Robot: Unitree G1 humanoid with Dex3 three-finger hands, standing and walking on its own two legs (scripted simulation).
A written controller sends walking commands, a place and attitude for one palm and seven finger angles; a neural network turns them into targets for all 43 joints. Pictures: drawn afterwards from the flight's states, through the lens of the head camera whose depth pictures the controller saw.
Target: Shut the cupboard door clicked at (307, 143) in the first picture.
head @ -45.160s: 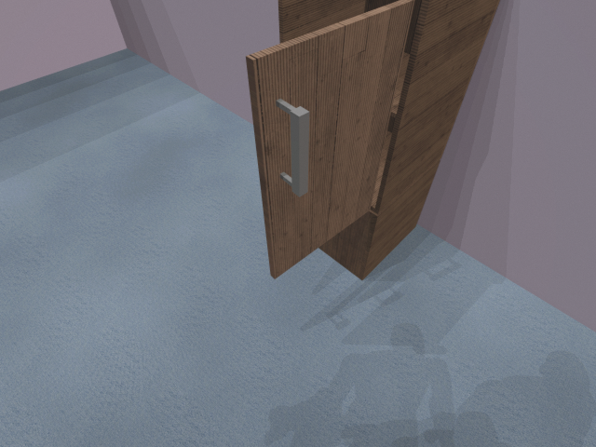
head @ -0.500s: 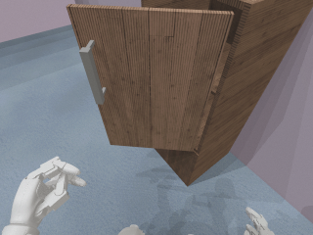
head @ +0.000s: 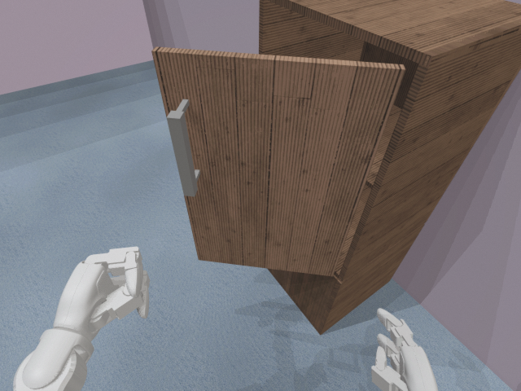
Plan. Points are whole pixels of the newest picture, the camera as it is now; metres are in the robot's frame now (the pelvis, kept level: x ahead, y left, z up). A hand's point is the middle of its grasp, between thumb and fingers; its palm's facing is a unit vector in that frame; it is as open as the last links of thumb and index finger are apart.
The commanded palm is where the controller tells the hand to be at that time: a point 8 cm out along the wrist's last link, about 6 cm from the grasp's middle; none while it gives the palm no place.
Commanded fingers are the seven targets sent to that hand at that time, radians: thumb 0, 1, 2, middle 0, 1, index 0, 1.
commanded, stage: raise the hand and make a fist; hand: left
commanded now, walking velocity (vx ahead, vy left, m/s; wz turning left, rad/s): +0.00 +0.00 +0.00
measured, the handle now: (187, 150) +0.49 +0.19 +0.12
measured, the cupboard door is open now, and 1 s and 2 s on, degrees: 48 48 48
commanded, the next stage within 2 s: bring the fist close to the handle in 0.50 s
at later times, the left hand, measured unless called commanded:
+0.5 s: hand (155, 273) +0.23 +0.16 +0.12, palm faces +0.00 -1.00 -0.07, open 3.1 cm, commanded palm +0.21 +0.21 +0.12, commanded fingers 0.00 0.90 0.90 -1.30 -1.50 -1.30 -1.50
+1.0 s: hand (176, 246) +0.28 +0.15 +0.11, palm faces -0.08 -1.00 -0.02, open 3.1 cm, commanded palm +0.27 +0.21 +0.12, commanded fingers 0.00 0.90 0.90 -1.30 -1.50 -1.30 -1.50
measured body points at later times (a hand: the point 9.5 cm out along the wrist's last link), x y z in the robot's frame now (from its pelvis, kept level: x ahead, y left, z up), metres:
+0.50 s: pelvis +0.01 -0.03 +0.01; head -0.01 -0.04 +0.46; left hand +0.23 +0.21 +0.13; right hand +0.18 -0.26 -0.06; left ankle +0.03 +0.09 -0.70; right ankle +0.00 -0.14 -0.70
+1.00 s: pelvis +0.00 -0.03 +0.01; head +0.00 -0.05 +0.46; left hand +0.28 +0.20 +0.12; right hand +0.16 -0.27 -0.07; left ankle +0.03 +0.09 -0.70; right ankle +0.00 -0.14 -0.70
